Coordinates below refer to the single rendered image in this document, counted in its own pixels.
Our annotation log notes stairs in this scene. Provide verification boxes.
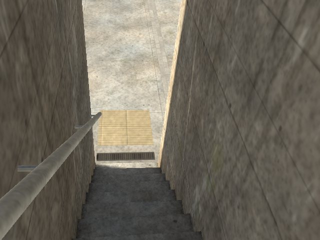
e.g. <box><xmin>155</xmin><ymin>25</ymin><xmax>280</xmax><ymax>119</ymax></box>
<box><xmin>72</xmin><ymin>162</ymin><xmax>203</xmax><ymax>240</ymax></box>

